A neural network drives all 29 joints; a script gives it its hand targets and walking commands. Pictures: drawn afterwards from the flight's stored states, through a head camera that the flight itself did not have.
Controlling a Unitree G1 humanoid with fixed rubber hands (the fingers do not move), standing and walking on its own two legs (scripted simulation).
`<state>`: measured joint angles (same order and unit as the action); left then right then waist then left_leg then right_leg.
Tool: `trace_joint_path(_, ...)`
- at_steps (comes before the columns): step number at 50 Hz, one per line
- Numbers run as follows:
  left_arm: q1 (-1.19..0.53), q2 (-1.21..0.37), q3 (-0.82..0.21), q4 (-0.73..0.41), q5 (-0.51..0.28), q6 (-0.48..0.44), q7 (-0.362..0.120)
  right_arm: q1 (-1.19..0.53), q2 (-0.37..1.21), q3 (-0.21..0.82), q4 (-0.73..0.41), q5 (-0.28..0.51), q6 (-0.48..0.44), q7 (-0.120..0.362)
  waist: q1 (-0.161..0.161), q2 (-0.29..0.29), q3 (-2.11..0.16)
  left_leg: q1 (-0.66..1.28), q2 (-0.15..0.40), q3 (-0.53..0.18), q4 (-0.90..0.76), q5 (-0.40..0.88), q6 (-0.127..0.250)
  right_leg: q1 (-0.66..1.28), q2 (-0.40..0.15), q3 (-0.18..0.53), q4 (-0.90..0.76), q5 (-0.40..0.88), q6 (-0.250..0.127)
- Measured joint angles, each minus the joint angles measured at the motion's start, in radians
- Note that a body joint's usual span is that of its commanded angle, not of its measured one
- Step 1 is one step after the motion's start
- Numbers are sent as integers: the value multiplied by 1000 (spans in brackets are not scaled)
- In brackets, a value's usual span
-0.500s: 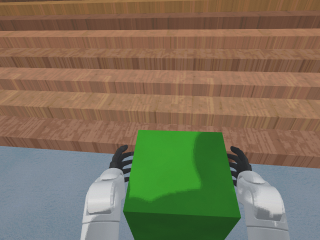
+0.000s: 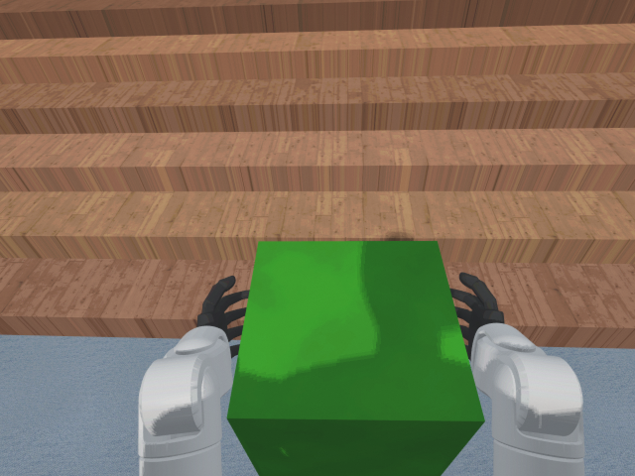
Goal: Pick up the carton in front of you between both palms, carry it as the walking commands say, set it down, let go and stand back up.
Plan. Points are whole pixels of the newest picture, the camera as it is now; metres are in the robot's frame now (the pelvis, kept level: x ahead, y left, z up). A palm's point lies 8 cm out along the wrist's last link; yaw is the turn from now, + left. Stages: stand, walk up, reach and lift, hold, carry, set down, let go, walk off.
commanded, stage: carry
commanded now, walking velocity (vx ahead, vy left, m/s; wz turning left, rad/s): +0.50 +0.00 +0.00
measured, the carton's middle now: (346, 369) +0.27 -0.01 +0.03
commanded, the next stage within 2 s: none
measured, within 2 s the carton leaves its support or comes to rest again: neither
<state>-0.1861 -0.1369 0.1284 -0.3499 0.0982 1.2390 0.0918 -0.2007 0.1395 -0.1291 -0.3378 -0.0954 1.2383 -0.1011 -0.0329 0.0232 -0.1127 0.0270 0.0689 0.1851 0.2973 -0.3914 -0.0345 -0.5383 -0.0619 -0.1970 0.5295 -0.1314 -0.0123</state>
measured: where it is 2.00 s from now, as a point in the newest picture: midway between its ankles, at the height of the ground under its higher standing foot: (336, 51)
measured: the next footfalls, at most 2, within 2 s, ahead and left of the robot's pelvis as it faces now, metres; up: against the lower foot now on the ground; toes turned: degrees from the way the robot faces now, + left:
right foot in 0.04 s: +0.19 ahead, -0.11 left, +0.00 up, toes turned -12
left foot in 0.52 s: +0.50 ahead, +0.09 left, +0.00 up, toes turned +9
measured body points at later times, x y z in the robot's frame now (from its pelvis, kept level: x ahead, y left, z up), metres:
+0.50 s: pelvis +0.32 +0.00 -0.01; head +0.33 +0.00 +0.44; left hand +0.67 +0.16 +0.16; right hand +0.67 -0.15 +0.16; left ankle +0.46 +0.08 -0.73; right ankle +0.15 -0.10 -0.73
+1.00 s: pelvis +0.65 +0.00 -0.01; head +0.72 +0.01 +0.43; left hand +1.05 +0.15 +0.14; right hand +1.04 -0.16 +0.14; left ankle +0.47 +0.08 -0.73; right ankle +0.65 -0.10 -0.60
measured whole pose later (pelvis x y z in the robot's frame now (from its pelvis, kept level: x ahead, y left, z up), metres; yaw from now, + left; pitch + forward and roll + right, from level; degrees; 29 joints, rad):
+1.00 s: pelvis +0.65 +0.00 -0.01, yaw +3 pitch +9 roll +0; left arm -0.79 -0.03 0.32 -0.14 0.08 1.33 0.13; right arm -0.80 0.06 -0.28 -0.07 -0.07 1.27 -0.14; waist -0.11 0.01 -0.01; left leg -0.11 -0.01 0.11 0.49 -0.49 0.06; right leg -0.87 -0.02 -0.06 1.49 -0.49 -0.10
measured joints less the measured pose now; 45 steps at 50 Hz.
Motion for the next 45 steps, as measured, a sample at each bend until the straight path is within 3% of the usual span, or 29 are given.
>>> trace_joint_path(2, -14, -2, 0, 4, 0, -3, 0, -6, -1, -7, -8, 0, 0, 0, 7, 7, 9, 4, 31, -15, 129, -98, -18, 52, 15, -38, -39, 26, -22)
trace_joint_path(3, -24, -4, -3, 16, 2, -12, 0, -11, -6, -14, -7, 2, -3, 0, 16, 21, 18, -44, 59, -30, 271, -106, -13, 47, 22, -54, 12, 23, -50)
trace_joint_path(5, -39, -7, -10, 28, 6, -19, 0, -16, -13, -25, -13, 7, -3, 0, 31, 16, 47, -199, 50, -108, 609, -87, 9, 61, 18, -65, 61, -44, -81)
trace_joint_path(7, -36, -7, -11, -3, 2, -12, 2, -20, -1, -32, -40, 8, 4, 0, 37, 4, 79, -348, 32, -137, 819, -31, 35, 112, 16, -69, 18, -65, -77)
trace_joint_path(9, -33, -6, -5, -56, -9, -8, 4, -27, 7, -25, -83, 6, 8, 0, 45, -2, 105, -462, 32, -131, 866, 42, 48, 172, 20, -68, -51, -62, -71)
trace_joint_path(14, -77, -15, 30, -155, -29, 4, 8, -80, 16, -19, -164, 4, 13, 0, 61, -15, 115, -628, 36, -104, 708, 141, 46, 309, 26, -47, -185, -76, -59)
trace_joint_path(17, -142, -11, 47, -149, -31, 17, 9, -139, 7, -35, -166, 0, 28, 0, 65, -12, 96, -666, 33, -88, 566, 205, 47, 386, 30, -33, -221, -113, -42)
trace_joint_path(22, -312, 54, 51, -4, -37, 64, 23, -297, -68, -51, -42, 14, 86, -17, 67, -3, 68, -643, 11, -45, 342, 305, 78, 505, 39, -15, -209, -224, -4)
trace_joint_path(25, -426, 104, 55, 110, -47, 105, 37, -418, -112, -64, 89, 27, 117, -23, 55, -17, 64, -569, -19, -2, 251, 298, 102, 549, 26, 3, -110, -336, 25)
trace_joint_path(28, -529, 164, 68, 233, -66, 129, 37, -534, -133, -73, 239, 30, 119, -26, 14, -50, 87, -559, -41, 18, 342, 232, 148, 405, -7, 85, 312, -373, 5)
trace_joint_path(30, -577, 176, 82, 304, -68, 142, 38, -576, -141, -83, 312, 35, 125, -30, -5, -47, 116, -535, -46, 14, 344, 185, 150, 250, 20, 154, 591, -334, -21)
trace_joint_path(32, -618, 172, 96, 347, -56, 151, 39, -598, -148, -100, 346, 43, 128, -32, -13, -43, 148, -492, -52, 11, 297, 180, 139, 116, 26, 174, 709, -262, -35)
trace_joint_path(35, -669, 158, 121, 365, -35, 143, 41, -626, -148, -135, 349, 51, 115, -37, -17, -37, 196, -426, -59, 5, 223, 173, 146, -39, 17, 176, 701, -201, -33)
trace_joint_path(41, -697, 123, 162, 318, -13, 92, 43, -652, -118, -191, 299, 39, 64, -38, -11, -34, 224, -311, -69, -16, 148, 108, 131, -203, 13, 146, 507, -149, -35)
trace_joint_path(45, -662, 111, 176, 253, -18, 74, 43, -641, -96, -188, 262, 33, 40, -38, -16, -25, 202, -233, -74, -34, 168, 8, 111, -275, 26, 103, 591, -194, -64)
